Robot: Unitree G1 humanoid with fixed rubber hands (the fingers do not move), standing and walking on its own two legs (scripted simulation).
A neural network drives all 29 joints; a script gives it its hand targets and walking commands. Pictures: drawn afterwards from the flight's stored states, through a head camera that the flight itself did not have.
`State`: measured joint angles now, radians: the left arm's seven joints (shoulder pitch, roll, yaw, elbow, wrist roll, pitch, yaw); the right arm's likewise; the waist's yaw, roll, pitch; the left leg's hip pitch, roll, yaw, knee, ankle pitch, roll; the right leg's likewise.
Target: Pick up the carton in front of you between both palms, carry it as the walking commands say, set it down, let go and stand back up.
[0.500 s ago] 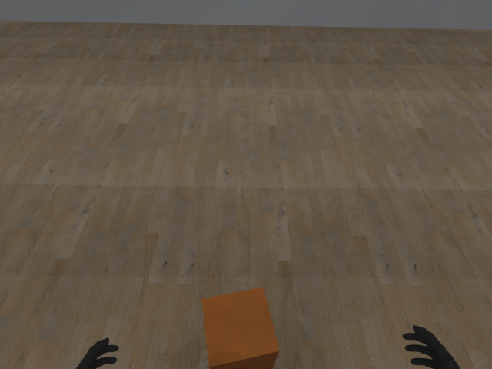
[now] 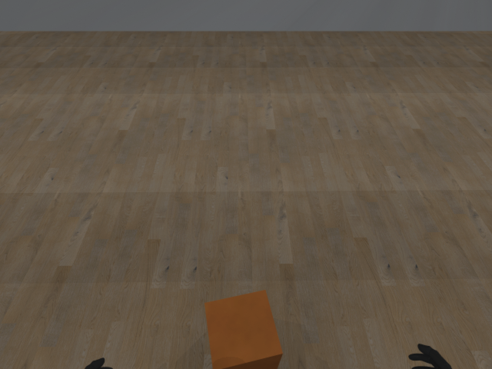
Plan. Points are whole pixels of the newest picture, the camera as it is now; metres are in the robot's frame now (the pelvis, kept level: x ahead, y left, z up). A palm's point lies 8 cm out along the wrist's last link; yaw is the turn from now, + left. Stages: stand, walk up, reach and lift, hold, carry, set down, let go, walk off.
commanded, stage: stand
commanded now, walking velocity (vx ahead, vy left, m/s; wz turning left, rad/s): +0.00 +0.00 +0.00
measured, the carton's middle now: (241, 338) +0.36 +0.03 -0.65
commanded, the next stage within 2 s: none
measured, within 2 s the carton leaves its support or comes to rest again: neither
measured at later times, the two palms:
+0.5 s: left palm out of the picture +0.08 +0.30 -0.11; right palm out of the picture +0.08 -0.31 -0.09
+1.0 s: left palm out of the picture +0.07 +0.30 -0.10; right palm out of the picture +0.07 -0.32 -0.09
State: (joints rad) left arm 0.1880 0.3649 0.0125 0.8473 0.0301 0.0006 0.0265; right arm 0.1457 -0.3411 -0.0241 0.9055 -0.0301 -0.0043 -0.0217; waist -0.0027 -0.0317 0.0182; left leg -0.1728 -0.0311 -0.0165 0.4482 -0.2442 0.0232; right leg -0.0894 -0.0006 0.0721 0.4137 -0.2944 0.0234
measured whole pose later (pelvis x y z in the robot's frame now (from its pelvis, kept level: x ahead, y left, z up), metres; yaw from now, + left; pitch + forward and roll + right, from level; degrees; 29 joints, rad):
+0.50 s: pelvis -0.01 +0.00 +0.00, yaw +0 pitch -2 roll +0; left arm 0.17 0.38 0.01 0.96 0.03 -0.01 0.02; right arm 0.13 -0.37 -0.01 1.01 -0.02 -0.01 -0.01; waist 0.00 -0.02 0.03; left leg -0.15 -0.02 -0.02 0.39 -0.19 0.01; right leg -0.07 0.00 0.07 0.36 -0.24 0.02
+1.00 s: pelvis -0.02 -0.01 +0.01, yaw +0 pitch -2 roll +0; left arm 0.14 0.39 0.01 1.01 0.02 -0.01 0.01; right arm 0.11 -0.38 -0.01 1.05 -0.01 -0.01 -0.01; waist -0.01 -0.02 0.03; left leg -0.15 -0.02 -0.02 0.37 -0.18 0.01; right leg -0.07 0.01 0.06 0.34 -0.23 0.02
